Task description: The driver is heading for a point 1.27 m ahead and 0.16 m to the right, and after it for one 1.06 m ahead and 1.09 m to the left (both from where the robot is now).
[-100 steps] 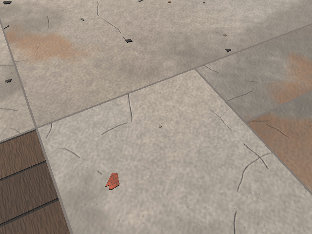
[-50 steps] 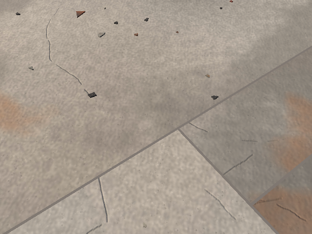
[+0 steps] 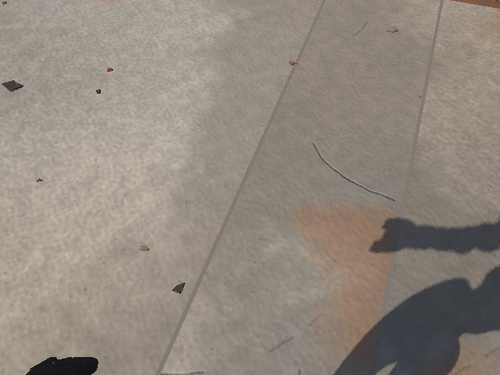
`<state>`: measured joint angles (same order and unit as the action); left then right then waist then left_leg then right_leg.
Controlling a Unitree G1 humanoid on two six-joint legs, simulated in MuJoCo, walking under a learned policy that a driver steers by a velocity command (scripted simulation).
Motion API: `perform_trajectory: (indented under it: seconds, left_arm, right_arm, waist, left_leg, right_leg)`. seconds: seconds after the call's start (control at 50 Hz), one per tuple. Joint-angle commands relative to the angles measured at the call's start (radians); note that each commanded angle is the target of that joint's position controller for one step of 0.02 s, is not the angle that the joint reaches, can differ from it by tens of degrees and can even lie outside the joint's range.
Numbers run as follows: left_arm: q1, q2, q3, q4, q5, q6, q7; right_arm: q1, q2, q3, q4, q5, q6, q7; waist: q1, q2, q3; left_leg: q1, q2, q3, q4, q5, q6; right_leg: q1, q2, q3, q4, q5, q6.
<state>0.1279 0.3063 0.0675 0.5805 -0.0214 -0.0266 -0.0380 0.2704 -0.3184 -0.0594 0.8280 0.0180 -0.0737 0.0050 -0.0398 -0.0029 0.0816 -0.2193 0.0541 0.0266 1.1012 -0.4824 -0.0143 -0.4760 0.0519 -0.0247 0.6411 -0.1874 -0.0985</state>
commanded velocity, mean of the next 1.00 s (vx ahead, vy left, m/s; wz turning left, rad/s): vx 0.50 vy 0.00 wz -0.35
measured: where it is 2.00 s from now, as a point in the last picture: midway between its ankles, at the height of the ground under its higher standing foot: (325, 178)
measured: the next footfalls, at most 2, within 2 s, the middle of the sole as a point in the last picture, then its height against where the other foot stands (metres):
left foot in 0.42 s outside the picture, level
right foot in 0.90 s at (338, 301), level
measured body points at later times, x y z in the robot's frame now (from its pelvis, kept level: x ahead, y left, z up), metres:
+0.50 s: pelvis +0.29 +0.03 +0.01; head +0.31 +0.03 +0.46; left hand +0.42 +0.30 -0.11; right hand +0.41 -0.27 -0.07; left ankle +0.39 +0.12 -0.72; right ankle +0.12 -0.06 -0.65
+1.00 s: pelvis +0.53 -0.09 +0.01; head +0.55 -0.12 +0.46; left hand +0.80 +0.07 -0.06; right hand +0.45 -0.37 -0.12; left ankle +0.44 +0.09 -0.64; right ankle +0.57 -0.20 -0.72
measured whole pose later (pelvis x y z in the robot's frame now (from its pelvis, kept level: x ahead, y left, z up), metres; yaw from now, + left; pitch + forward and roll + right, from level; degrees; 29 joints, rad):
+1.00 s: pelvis +0.53 -0.09 +0.01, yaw -18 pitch +2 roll +1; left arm 0.10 0.27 0.04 0.66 -0.01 -0.07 -0.03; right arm 0.36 -0.31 -0.04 0.87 0.02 -0.07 0.01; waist -0.05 0.02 0.03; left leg -0.26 0.02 -0.03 1.03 -0.46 0.02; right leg -0.40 0.02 -0.02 0.54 -0.17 -0.05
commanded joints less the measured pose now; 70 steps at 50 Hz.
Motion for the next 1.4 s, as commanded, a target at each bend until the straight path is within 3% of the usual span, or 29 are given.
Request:
perform_trajectory:
  seconds: [0.02, 0.04, 0.1, 0.16, 0.24, 0.34, 0.38, 0.4, 0.42, 0.44, 0.46, 0.48, 0.52, 0.58, 0.68, 0.78, 0.84, 0.88, 0.9, 0.92, 0.94, 0.96, 0.98, 1.0, 1.04, 1.12, 1.24, 1.32, 1.4]
  left_arm:
    - [0.182, 0.157, 0.049, -0.019, 0.005, -0.029, 0.007]
    - [0.133, 0.132, 0.04, -0.029, 0.013, -0.031, 0.009]
    - [0.106, 0.127, 0.036, -0.028, 0.017, -0.037, 0.022]
    - [0.149, 0.151, 0.042, 0.002, 0.011, -0.036, 0.043]
    - [0.205, 0.163, 0.047, 0.039, 0.002, -0.025, 0.055]
    - [0.245, 0.15, 0.048, 0.077, -0.006, -0.013, 0.06]
    - [0.227, 0.138, 0.046, 0.08, -0.001, -0.006, 0.061]
    - [0.232, 0.1, 0.032, 0.081, 0.004, -0.006, 0.059]
    - [0.25, 0.042, 0.009, 0.073, 0.018, -0.008, 0.055]
    - [0.393, -0.011, -0.008, 0.059, -0.011, -0.018, 0.055]
    - [0.393, 0.079, 0.003, 0.084, -0.021, -0.022, 0.059]
    - [0.277, 0.134, 0.018, 0.078, -0.017, -0.022, 0.058]
    - [0.145, 0.122, 0.018, 0.046, 0.009, -0.028, 0.058]
    - [0.155, 0.066, 0.009, 0.049, 0.007, -0.031, 0.044]
    - [0.021, 0.014, -0.018, 0.013, 0.017, -0.041, 0.031]
    - [-0.12, 0.02, -0.021, -0.016, 0.003, -0.053, 0.012]
    - [-0.151, 0.043, -0.013, -0.033, 0.001, -0.057, 0.001]
    - [-0.043, 0.081, 0.008, -0.003, 0.009, -0.058, 0.004]
    - [0.095, 0.125, 0.032, 0.04, 0.014, -0.055, 0.012]
    - [0.28, 0.201, 0.053, 0.071, 0.025, -0.049, 0.024]
    - [0.305, 0.264, 0.061, 0.085, 0.025, -0.042, 0.021]
    - [0.3, 0.17, 0.038, 0.083, 0.012, -0.043, 0.017]
    - [0.235, 0.138, 0.024, 0.081, 0.009, -0.047, 0.017]
    - [0.178, 0.119, 0.017, 0.077, 0.016, -0.05, 0.015]
    - [0.108, 0.078, 0.006, 0.076, 0.031, -0.057, 0.01]
    - [0.111, 0.099, 0.015, 0.114, 0.021, -0.078, 0.014]
    - [0.2, 0.139, 0.022, 0.182, 0.011, -0.068, 0.033]
    - [0.272, 0.15, 0.025, 0.237, 0.003, -0.05, 0.037]
    - [0.264, 0.172, 0.033, 0.261, 0.003, -0.027, 0.047]
  right_arm:
    - [-0.092, -0.127, -0.016, -0.138, 0.002, -0.067, 0.004]
    - [-0.081, -0.135, -0.022, -0.13, -0.018, -0.061, -0.001]
    - [-0.053, -0.109, -0.021, -0.121, -0.033, -0.031, -0.001]
    - [-0.151, -0.072, -0.009, -0.149, -0.038, -0.02, -0.004]
    - [-0.295, -0.044, 0.006, -0.185, -0.025, -0.03, 0.01]
    - [-0.323, -0.094, -0.013, -0.206, -0.01, -0.047, 0.025]
    - [-0.232, -0.111, -0.027, -0.183, -0.01, -0.055, 0.023]
    - [-0.139, -0.133, -0.04, -0.16, -0.021, -0.06, 0.018]
    - [-0.003, -0.175, -0.051, -0.148, -0.038, -0.064, 0.012]
    - [0.101, -0.259, -0.075, -0.102, -0.046, -0.05, 0.017]
    - [0.104, -0.173, -0.058, -0.1, -0.011, -0.047, 0.027]
    - [0.058, -0.111, -0.041, -0.109, -0.007, -0.043, 0.025]
    - [-0.019, -0.076, -0.026, -0.11, -0.025, -0.032, 0.021]
    - [-0.022, -0.052, -0.014, -0.093, -0.025, -0.037, 0.016]
    - [0.014, -0.122, -0.029, -0.058, -0.006, -0.031, 0.008]
    - [0.096, -0.143, -0.028, -0.013, 0.007, -0.012, 0.007]
    - [0.117, -0.159, -0.032, 0.009, 0.011, 0.004, 0.003]
    - [0.097, -0.172, -0.034, 0.011, 0.015, 0.014, -0.003]
    - [0.101, -0.15, -0.024, 0.008, 0.009, 0.016, -0.006]
    - [0.095, -0.095, 0.0, -0.024, -0.02, 0.011, -0.008]
    - [0.205, 0.006, 0.03, -0.042, -0.016, -0.008, -0.005]
    - [0.147, -0.102, 0.006, -0.032, 0.004, -0.023, 0.001]
    - [0.065, -0.136, -0.006, -0.059, 0.021, -0.033, 0.007]
    - [0.022, -0.125, -0.005, -0.062, 0.014, -0.036, 0.005]
    - [0.017, -0.102, -0.008, -0.06, -0.006, -0.025, 0.005]
    - [-0.012, -0.051, 0.001, -0.069, -0.015, 0.007, 0.001]
    - [-0.226, -0.019, 0.018, -0.123, -0.012, -0.008, 0.019]
    - [-0.327, -0.032, 0.019, -0.165, -0.003, -0.016, 0.037]
    - [-0.26, -0.073, 0.003, -0.161, -0.006, -0.023, 0.047]
  waist:
    - [0.091, -0.008, -0.183]
    - [0.056, -0.019, -0.147]
    - [0.017, -0.041, -0.129]
    - [0.043, -0.04, -0.09]
    - [0.099, -0.068, -0.064]
    - [0.096, -0.101, -0.063]
    - [0.048, -0.131, -0.084]
    - [0.007, -0.121, -0.144]
    - [-0.044, -0.029, -0.281]
    - [0.007, 0.305, -0.39]
    - [-0.016, 0.251, -0.34]
    - [-0.041, 0.151, -0.208]
    - [-0.02, 0.066, -0.087]
    - [0.025, 0.113, -0.086]
    - [-0.005, 0.084, -0.059]
    - [-0.049, 0.084, -0.036]
    - [-0.032, 0.093, -0.025]
    - [0.046, 0.088, -0.087]
    - [0.11, 0.069, -0.178]
    - [0.179, -0.052, -0.33]
    - [0.113, -0.305, -0.427]
    - [0.149, -0.198, -0.373]
    - [0.136, -0.158, -0.239]
    - [0.111, -0.09, -0.174]
    - [0.053, -0.079, -0.118]
    - [0.024, -0.064, -0.081]
    - [0.094, -0.042, -0.025]
    - [0.119, -0.042, -0.002]
    - [0.057, -0.076, -0.06]
  left_leg:
    - [-0.544, 0.038, -0.114, 0.138, 0.108, 0.025]
    - [-0.478, 0.06, -0.116, 0.063, 0.149, 0.016]
    - [-0.388, 0.061, -0.099, -0.027, 0.208, -0.026]
    - [-0.404, 0.035, -0.086, -0.209, 0.362, -0.063]
    - [-0.307, -0.026, -0.083, -0.482, 0.571, -0.064]
    - [-0.25, -0.046, -0.127, -0.603, 0.493, -0.025]
    - [-0.148, -0.051, -0.099, -0.637, 0.43, 0.011]
    - [-0.001, -0.034, -0.093, -0.661, 0.435, 0.044]
    - [0.241, 0.116, -0.237, -0.64, 0.394, 0.108]
    - [0.546, 0.317, -0.705, -0.738, 0.161, 0.281]
    - [0.54, 0.342, -0.851, -0.808, -0.075, 0.287]
    - [0.428, 0.299, -0.706, -0.822, -0.065, 0.247]
    - [0.229, 0.221, -0.491, -0.846, 0.166, 0.221]
    - [0.136, 0.165, -0.351, -0.896, 0.356, 0.221]
    - [0.107, 0.157, -0.218, -0.959, 0.479, 0.235]
    - [0.123, 0.156, -0.146, -0.944, 0.509, 0.202]
    - [0.197, 0.197, -0.155, -0.899, 0.563, 0.18]
    - [0.202, 0.174, -0.111, -0.762, 0.788, 0.149]
    - [0.146, 0.126, -0.069, -0.59, 0.854, 0.122]
    - [-0.053, 0.07, -0.024, -0.276, 0.594, 0.081]
    - [-0.405, -0.097, -0.03, 0.031, -0.054, 0.028]
    - [-0.518, -0.046, -0.132, 0.143, -0.092, 0.035]
    - [-0.57, -0.001, -0.115, 0.146, 0.0, 0.046]
    - [-0.538, 0.037, -0.095, 0.108, 0.087, 0.043]
    - [-0.449, 0.079, -0.098, 0.029, 0.181, 0.029]
    - [-0.429, 0.089, -0.085, -0.097, 0.281, -0.009]
    - [-0.39, 0.045, -0.049, -0.457, 0.584, -0.01]
    - [-0.414, 0.024, -0.054, -0.557, 0.557, 0.02]
    - [-0.277, -0.026, -0.013, -0.611, 0.414, 0.076]
  right_leg:
    - [0.56, -0.286, 0.538, -0.359, -0.042, -0.206]
    - [0.455, -0.254, 0.465, -0.369, 0.082, -0.191]
    - [0.311, -0.217, 0.381, -0.411, 0.254, -0.202]
    - [0.254, -0.176, 0.314, -0.42, 0.26, -0.182]
    - [0.213, -0.136, 0.295, -0.405, 0.125, -0.124]
    - [0.325, -0.188, 0.427, -0.292, 0.067, -0.099]
    - [0.347, -0.186, 0.445, -0.22, 0.121, -0.078]
    - [0.334, -0.14, 0.408, -0.116, 0.182, -0.05]
    - [0.235, -0.084, 0.336, 0.143, 0.075, -0.014]
    - [-0.118, 0.066, 0.202, 0.472, -0.332, 0.066]
    - [-0.259, 0.009, 0.234, 0.611, -0.389, 0.079]
    - [-0.296, -0.025, 0.232, 0.645, -0.299, 0.081]
    - [-0.265, -0.082, 0.181, 0.572, -0.19, 0.082]
    - [-0.175, -0.127, 0.136, 0.445, -0.143, 0.082]
    - [-0.165, -0.146, 0.079, 0.156, 0.043, 0.104]
    - [-0.068, -0.106, 0.042, -0.049, 0.201, 0.101]
    - [-0.045, -0.094, 0.04, -0.111, 0.133, 0.066]
    - [0.138, -0.058, 0.005, -0.17, 0.115, 0.028]
    - [0.345, -0.055, 0.003, -0.175, 0.121, -0.001]
    - [0.637, -0.25, 0.221, -0.143, 0.146, -0.07]
    - [0.867, -0.444, 0.672, -0.268, -0.083, -0.216]
    - [0.821, -0.424, 0.721, -0.328, -0.219, -0.202]
    - [0.709, -0.389, 0.579, -0.345, -0.173, -0.168]
    - [0.591, -0.344, 0.474, -0.366, -0.064, -0.149]
    - [0.428, -0.286, 0.355, -0.421, 0.107, -0.136]
    - [0.327, -0.268, 0.24, -0.5, 0.219, -0.16]
    - [0.335, -0.227, 0.118, -0.525, 0.211, -0.112]
    - [0.461, -0.28, 0.13, -0.478, 0.229, -0.1]
    - [0.56, -0.298, 0.125, -0.334, 0.512, -0.061]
